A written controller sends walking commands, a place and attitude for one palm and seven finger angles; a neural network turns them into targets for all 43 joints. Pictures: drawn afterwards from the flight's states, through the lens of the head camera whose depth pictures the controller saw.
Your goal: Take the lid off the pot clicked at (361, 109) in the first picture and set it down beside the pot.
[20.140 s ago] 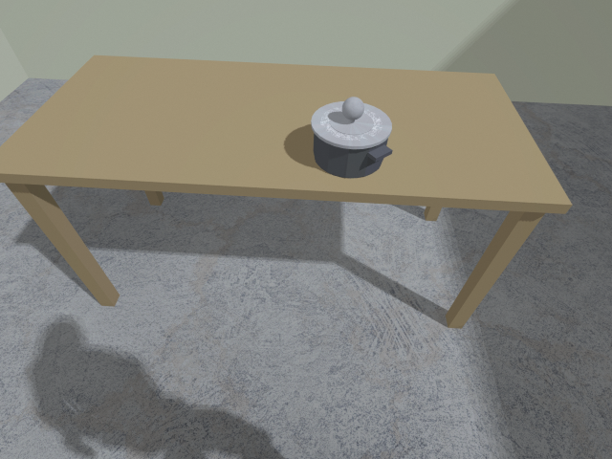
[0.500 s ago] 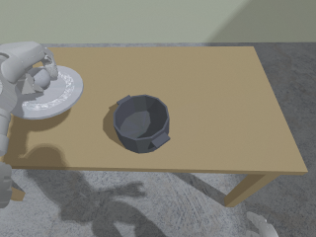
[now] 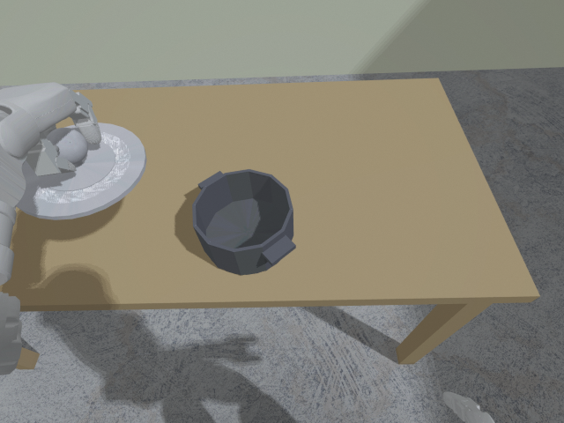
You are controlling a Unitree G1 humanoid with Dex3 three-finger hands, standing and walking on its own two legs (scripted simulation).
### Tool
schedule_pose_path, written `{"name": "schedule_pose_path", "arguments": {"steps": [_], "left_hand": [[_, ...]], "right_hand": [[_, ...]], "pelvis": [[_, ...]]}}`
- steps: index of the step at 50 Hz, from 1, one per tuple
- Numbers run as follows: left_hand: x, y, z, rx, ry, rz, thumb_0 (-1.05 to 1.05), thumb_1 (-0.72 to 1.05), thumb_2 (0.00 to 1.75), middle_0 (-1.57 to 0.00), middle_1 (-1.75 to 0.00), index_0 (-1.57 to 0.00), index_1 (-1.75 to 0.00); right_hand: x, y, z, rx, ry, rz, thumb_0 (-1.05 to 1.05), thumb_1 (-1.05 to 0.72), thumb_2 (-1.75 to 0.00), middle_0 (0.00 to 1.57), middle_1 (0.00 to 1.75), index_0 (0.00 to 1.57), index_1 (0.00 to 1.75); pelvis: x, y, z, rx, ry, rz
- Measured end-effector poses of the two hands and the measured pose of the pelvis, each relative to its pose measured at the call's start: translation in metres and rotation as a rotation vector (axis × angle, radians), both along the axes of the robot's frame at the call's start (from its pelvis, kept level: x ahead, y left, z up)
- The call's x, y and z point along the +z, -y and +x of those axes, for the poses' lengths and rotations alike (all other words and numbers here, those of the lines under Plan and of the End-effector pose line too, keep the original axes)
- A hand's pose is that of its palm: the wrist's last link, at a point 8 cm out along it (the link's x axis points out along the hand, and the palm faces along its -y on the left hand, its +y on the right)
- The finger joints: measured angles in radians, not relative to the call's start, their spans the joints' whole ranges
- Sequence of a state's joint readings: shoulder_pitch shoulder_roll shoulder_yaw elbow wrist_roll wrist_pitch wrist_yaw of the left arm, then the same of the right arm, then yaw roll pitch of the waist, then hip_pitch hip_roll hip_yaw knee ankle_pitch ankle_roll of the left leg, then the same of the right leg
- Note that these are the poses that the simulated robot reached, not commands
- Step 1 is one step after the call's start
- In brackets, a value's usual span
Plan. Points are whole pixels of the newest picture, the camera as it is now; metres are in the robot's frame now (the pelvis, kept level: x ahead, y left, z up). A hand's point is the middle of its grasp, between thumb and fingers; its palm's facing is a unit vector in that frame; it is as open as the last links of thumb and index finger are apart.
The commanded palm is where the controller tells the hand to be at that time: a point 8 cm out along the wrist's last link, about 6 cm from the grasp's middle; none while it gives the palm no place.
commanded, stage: lower the lid onto the table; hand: left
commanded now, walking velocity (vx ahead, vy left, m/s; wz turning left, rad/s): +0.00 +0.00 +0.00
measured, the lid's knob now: (67, 146) +0.46 +0.30 +0.14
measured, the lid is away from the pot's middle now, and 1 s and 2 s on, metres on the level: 0.23 0.23 0.24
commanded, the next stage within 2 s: none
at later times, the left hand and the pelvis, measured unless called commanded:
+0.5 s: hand (62, 173) +0.42 +0.30 +0.13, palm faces -0.38 -0.06 -0.93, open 7.9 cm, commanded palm +0.43 +0.31 +0.20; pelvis +0.00 +0.00 +0.00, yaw +0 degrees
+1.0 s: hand (74, 186) +0.42 +0.31 +0.10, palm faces -0.40 -0.06 -0.91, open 7.9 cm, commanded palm +0.43 +0.31 +0.17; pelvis +0.00 +0.00 +0.00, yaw -1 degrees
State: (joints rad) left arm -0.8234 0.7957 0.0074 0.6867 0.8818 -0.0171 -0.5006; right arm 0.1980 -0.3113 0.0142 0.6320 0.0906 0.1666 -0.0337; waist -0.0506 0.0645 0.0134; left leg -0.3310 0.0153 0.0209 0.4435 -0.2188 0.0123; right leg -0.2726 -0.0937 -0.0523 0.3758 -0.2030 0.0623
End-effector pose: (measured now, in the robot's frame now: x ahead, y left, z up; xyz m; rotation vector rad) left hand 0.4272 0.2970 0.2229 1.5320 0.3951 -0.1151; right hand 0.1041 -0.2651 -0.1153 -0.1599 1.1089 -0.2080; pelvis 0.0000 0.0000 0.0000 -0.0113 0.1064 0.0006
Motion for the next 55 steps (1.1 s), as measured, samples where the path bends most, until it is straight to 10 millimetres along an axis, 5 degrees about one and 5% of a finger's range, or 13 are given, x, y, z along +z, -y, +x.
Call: {"name": "schedule_pose_path", "arguments": {"steps": [22,55], "left_hand": [[-0.033,-0.007,-0.006,-0.014,-0.057,-0.015,0.0,0.17,0.8,-0.67,-0.91,-0.67,-0.91],[-0.076,-0.007,0.0,-0.054,-0.108,-0.022,0.0,0.18,0.8,-0.66,-0.91,-0.67,-0.91]], "right_hand": [[0.0,0.008,0.005,-0.001,-0.009,-0.038,0.01,-0.91,-0.9,0.2,0.3,0.2,0.3],[-0.005,0.004,-0.017,-0.04,-0.075,-0.057,0.01,-0.91,-0.9,0.2,0.3,0.2,0.3]], "pelvis": [[-0.001,0.004,0.002,0.0,-0.002,-0.003],[-0.003,-0.002,0.004,-0.012,-0.029,-0.005]]}}
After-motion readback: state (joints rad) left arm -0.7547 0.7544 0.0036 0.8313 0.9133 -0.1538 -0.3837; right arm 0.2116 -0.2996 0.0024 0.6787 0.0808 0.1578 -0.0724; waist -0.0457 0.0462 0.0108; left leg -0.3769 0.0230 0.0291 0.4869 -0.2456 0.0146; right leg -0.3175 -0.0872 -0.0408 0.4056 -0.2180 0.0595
